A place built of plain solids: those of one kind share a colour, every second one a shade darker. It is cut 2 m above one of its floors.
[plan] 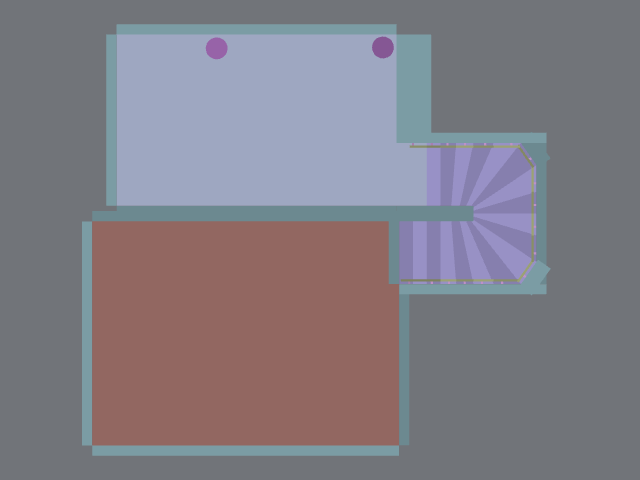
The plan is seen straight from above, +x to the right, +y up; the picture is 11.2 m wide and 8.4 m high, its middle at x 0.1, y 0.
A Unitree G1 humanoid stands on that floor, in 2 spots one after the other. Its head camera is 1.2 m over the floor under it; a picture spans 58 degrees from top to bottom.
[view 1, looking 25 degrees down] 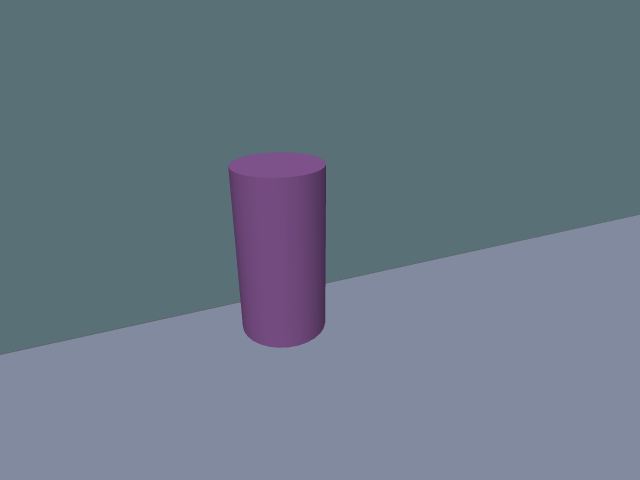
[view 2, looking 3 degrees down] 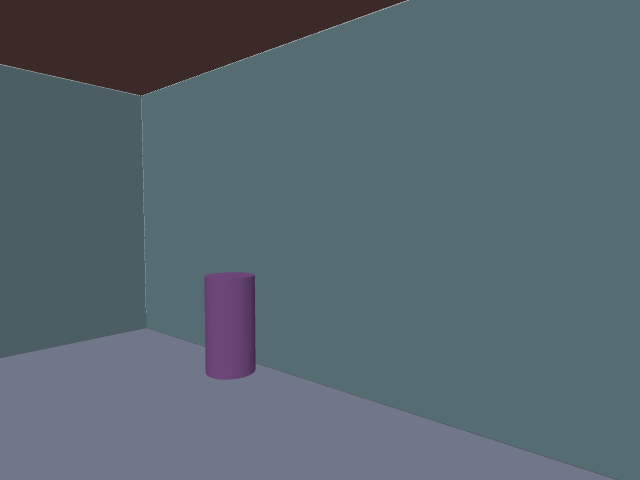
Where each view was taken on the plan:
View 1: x -2.21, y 1.75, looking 67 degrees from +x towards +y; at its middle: bin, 1.74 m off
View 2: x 0.97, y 1.25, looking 130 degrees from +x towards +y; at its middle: wall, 3.07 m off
